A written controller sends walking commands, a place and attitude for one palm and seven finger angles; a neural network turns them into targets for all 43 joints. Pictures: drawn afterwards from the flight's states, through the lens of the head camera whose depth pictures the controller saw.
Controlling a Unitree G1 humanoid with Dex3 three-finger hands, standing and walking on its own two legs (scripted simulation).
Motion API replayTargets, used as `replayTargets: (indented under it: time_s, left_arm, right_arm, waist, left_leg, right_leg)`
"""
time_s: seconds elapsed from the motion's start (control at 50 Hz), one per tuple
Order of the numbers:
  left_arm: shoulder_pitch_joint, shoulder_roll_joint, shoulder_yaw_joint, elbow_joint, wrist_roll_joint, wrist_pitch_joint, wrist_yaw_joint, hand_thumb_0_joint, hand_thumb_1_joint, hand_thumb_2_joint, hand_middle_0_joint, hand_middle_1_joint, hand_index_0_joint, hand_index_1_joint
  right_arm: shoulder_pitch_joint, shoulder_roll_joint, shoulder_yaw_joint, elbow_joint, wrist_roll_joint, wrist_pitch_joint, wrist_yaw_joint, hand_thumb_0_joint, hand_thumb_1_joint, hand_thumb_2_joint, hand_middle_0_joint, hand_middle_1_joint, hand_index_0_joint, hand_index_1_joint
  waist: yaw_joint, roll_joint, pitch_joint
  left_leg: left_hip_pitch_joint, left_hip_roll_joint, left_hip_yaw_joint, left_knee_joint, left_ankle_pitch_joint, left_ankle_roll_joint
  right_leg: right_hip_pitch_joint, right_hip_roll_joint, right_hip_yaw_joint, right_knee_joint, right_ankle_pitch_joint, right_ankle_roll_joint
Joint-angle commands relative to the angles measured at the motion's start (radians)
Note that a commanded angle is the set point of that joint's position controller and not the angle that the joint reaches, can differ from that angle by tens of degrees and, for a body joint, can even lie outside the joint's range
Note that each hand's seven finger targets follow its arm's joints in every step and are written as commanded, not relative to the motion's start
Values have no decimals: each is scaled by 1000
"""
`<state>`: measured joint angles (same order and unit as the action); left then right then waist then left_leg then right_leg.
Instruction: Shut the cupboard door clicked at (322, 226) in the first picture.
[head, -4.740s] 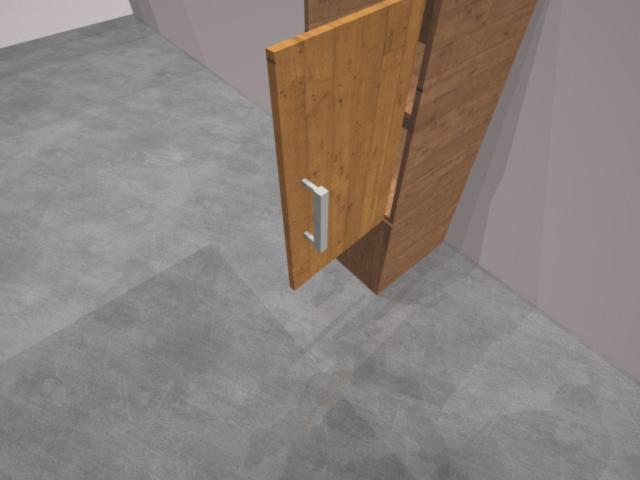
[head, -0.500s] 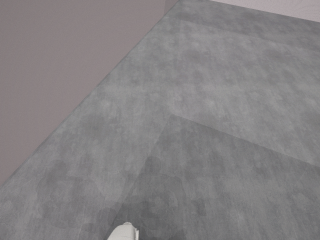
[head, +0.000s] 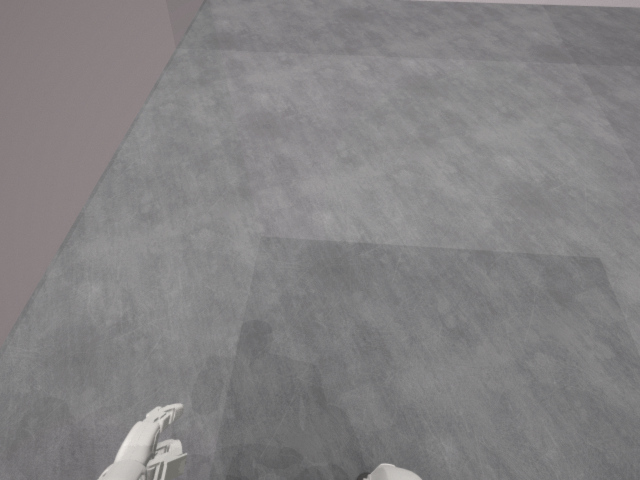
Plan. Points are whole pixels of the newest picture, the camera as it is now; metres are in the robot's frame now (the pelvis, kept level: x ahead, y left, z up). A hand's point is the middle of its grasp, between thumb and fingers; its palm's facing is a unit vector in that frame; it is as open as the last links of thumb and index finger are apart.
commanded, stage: walk around to get in front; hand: left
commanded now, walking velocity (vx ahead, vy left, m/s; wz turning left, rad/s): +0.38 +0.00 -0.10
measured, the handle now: out of the picture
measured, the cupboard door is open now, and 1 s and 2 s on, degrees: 94 94 94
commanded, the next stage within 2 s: walk to a spot facing it in 0.36 s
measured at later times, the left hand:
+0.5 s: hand (201, 396) +0.26 +0.19 -0.17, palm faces -0.02 -0.99 -0.17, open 7.4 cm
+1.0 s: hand (232, 304) +0.41 +0.16 -0.16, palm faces +0.24 -0.95 -0.19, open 7.3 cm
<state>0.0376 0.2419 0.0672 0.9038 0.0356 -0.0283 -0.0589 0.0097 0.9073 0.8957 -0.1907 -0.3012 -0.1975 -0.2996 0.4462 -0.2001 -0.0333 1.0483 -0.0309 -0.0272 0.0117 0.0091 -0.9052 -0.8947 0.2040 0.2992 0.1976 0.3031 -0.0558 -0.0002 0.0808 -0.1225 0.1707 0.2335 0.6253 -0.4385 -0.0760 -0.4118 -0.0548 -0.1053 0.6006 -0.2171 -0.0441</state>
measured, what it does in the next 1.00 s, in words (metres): walks ahead: left foot, then right foot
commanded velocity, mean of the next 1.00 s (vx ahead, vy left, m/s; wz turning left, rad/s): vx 0.15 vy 0.00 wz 0.30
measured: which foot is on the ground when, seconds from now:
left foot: up 0.00-0.32, down 0.34-0.70, up 0.72-1.00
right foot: down 0.00-0.36, up 0.38-0.66, down 0.68-1.00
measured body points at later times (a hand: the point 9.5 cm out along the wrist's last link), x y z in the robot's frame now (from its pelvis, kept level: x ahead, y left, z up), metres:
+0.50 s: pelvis +0.23 +0.00 +0.01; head +0.26 +0.02 +0.46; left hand +0.26 +0.24 -0.15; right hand +0.28 -0.23 -0.13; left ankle +0.27 +0.11 -0.72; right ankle +0.16 -0.11 -0.63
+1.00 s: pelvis +0.37 -0.04 +0.01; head +0.41 -0.01 +0.46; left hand +0.40 +0.21 -0.15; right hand +0.51 -0.28 -0.12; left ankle +0.38 +0.07 -0.71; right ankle +0.36 -0.15 -0.72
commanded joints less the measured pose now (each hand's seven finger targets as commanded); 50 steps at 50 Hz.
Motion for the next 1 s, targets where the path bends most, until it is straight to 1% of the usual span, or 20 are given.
replayTargets:
  time_s: [0.0,0.06,0.1,0.2,0.28,0.3,0.32,0.34,0.4,0.44,0.5,0.54,0.62,0.64,0.68,0.72,0.76,0.84,0.94,0.98]
  left_arm:
    - [397,233,59,81,-22,-19,53,0,900,900,-200,-300,-200,-300]
    - [208,100,21,42,-19,-28,65,0,900,900,-200,-300,-200,-300]
    - [179,86,15,51,-14,-40,62,0,900,900,-200,-300,-200,-300]
    - [217,87,22,95,-16,-53,53,0,900,900,-200,-300,-200,-300]
    - [210,98,22,117,-20,-48,54,0,900,900,-200,-300,-200,-300]
    - [209,79,17,108,-23,-45,52,0,900,900,-200,-300,-200,-300]
    - [242,25,10,88,-28,-42,47,0,900,900,-200,-300,-200,-300]
    - [201,18,-6,52,-26,-45,44,0,900,900,-200,-300,-200,-300]
    - [136,23,8,65,-10,-34,34,0,900,900,-200,-300,-200,-300]
    - [191,-8,2,87,-4,-14,27,0,900,900,-200,-300,-200,-300]
    - [197,-44,-12,89,-9,-5,34,0,900,900,-200,-300,-200,-300]
    - [176,-50,-21,85,-10,-10,41,0,900,900,-200,-300,-200,-300]
    - [235,-3,-3,91,-14,-8,49,0,900,900,-200,-300,-200,-300]
    - [268,51,11,96,-12,-16,55,0,900,900,-200,-300,-200,-300]
    - [384,199,41,106,-8,-19,70,0,900,900,-200,-300,-200,-300]
    - [319,138,30,94,-14,-22,87,0,900,900,-200,-300,-200,-300]
    - [229,92,18,59,-11,-9,94,0,900,900,-200,-300,-200,-300]
    - [168,81,21,27,-3,-6,92,0,900,900,-200,-300,-200,-300]
    - [165,131,31,10,-6,5,86,0,900,900,-200,-300,-200,-300]
    - [142,132,33,-17,-18,14,79,0,900,900,-200,-300,-200,-300]
  right_arm:
    - [-199,-105,-28,-146,21,-37,-13,0,-900,-900,200,300,200,300]
    - [-153,-69,-27,-80,4,-17,-13,0,-900,-900,200,300,200,300]
    - [-107,-41,-22,-56,2,-3,-7,0,-900,-900,200,300,200,300]
    - [-208,-21,-23,-90,3,-19,12,0,-900,-900,200,300,200,300]
    - [-146,-69,-38,-70,-1,-36,8,0,-900,-900,200,300,200,300]
    - [-43,-115,-50,-35,-5,-43,0,0,-900,-900,200,300,200,300]
    - [98,-218,-74,-4,-24,-49,-12,0,-900,-900,200,300,200,300]
    - [168,-261,-77,2,-19,-36,-20,0,-900,-900,200,300,200,300]
    - [-35,-141,-48,-45,-6,-41,-29,0,-900,-900,200,300,200,300]
    - [-87,-98,-33,-42,0,-56,-34,0,-900,-900,200,300,200,300]
    - [-95,-97,-26,-25,4,-55,-34,0,-900,-900,200,300,200,300]
    - [-87,-102,-27,-12,6,-44,-34,0,-900,-900,200,300,200,300]
    - [-141,-132,-43,-25,16,-9,-30,0,-900,-900,200,300,200,300]
    - [-151,-109,-41,-35,20,-3,-25,0,-900,-900,200,300,200,300]
    - [-157,-42,-37,-77,24,11,-16,0,-900,-900,200,300,200,300]
    - [-209,-59,-41,-82,22,21,-23,0,-900,-900,200,300,200,300]
    - [-215,-36,-37,-73,23,36,-11,0,-900,-900,200,300,200,300]
    - [-214,-2,-32,-85,16,56,8,0,-900,-900,200,300,200,300]
    - [-257,-47,-34,-148,14,51,18,0,-900,-900,200,300,200,300]
    - [-146,-145,-58,-140,5,45,16,0,-900,-900,200,300,200,300]
  waist:
    - [197,-254,-187]
    - [71,-144,-95]
    - [31,-121,-79]
    - [53,-86,-35]
    - [-8,-53,-43]
    - [-52,32,-91]
    - [-94,235,-185]
    - [-107,307,-201]
    - [-17,109,-34]
    - [35,100,-39]
    - [52,101,-77]
    - [39,95,-72]
    - [85,118,-97]
    - [103,42,-99]
    - [155,-294,-179]
    - [132,-307,-149]
    - [90,-190,-139]
    - [56,-177,-95]
    - [57,-168,-117]
    - [-18,11,-187]
  left_leg:
    - [-669,-45,-185,679,-94,39]
    - [-500,15,-199,501,57,24]
    - [-418,-6,-167,370,100,15]
    - [-350,-55,-124,75,225,27]
    - [-123,-107,-90,-99,284,54]
    - [58,-78,-145,-140,263,84]
    - [255,149,-465,-219,197,181]
    - [276,306,-711,-349,161,270]
    - [-13,253,-548,-435,41,225]
    - [-43,189,-358,-427,248,185]
    - [-79,108,-204,-374,605,202]
    - [-84,86,-206,-318,704,206]
    - [-173,26,-229,-194,471,151]
    - [-269,-22,-210,-122,336,110]
    - [-446,-166,-108,311,-237,34]
    - [-525,-95,-211,558,-177,26]
    - [-470,-70,-205,544,-78,23]
    - [-377,-88,-128,316,13,13]
    - [-263,-121,-74,19,127,33]
    - [-2,-85,-150,-149,424,70]
  right_leg:
    - [626,-370,582,-312,64,-220]
    - [342,-249,274,-334,196,-156]
    - [266,-209,191,-357,210,-148]
    - [270,-184,178,-371,130,-138]
    - [234,-151,143,-224,178,-93]
    - [141,-101,103,-34,223,-64]
    - [-53,18,15,279,12,-11]
    - [-185,89,40,556,-350,0]
    - [-259,-43,143,720,-142,12]
    - [-205,-62,127,616,-74,34]
    - [-48,-56,54,306,-79,62]
    - [32,-18,7,138,-61,70]
    - [242,14,-36,-76,103,84]
    - [361,-52,36,-122,202,72]
    - [490,-452,351,-267,423,-94]
    - [454,-437,323,-244,560,-143]
    - [360,-362,116,-237,508,-96]
    - [269,-314,-34,-244,415,-53]
    - [304,-317,-89,-111,428,-26]
    - [155,-265,-139,131,268,46]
